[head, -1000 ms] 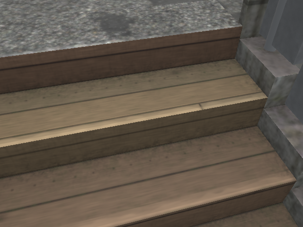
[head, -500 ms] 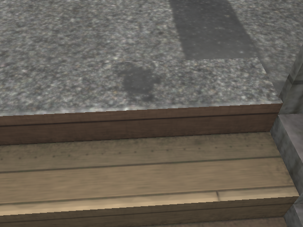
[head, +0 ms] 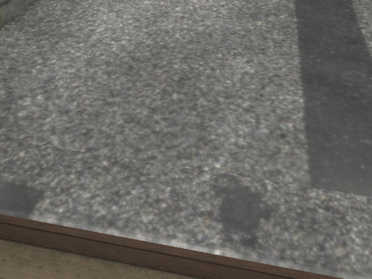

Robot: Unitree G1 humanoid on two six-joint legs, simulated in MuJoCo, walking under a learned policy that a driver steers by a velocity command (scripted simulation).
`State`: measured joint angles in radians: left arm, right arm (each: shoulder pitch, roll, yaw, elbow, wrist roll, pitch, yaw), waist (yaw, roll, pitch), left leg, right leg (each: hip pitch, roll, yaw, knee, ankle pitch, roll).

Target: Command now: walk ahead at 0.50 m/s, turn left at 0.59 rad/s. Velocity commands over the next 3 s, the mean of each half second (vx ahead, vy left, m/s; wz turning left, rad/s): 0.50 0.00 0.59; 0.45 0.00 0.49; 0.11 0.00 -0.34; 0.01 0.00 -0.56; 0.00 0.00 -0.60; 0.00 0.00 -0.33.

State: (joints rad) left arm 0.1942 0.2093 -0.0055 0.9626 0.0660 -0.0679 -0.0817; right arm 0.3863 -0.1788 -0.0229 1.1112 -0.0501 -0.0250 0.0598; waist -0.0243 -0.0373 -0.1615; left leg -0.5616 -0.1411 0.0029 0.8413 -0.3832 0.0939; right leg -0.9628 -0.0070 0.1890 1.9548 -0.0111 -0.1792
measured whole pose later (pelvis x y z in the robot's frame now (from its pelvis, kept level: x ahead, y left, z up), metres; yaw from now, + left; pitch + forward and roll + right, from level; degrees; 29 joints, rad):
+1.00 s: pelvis +0.51 +0.09 +0.25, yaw +30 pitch +5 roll +5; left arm 0.52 0.15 0.01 1.17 0.04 -0.12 -0.12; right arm -0.06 -0.14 0.03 0.83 -0.02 0.00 0.07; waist 0.02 -0.06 -0.09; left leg -0.88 -0.05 0.23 1.21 -0.42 0.14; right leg -0.11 -0.16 0.00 1.06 -0.12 0.00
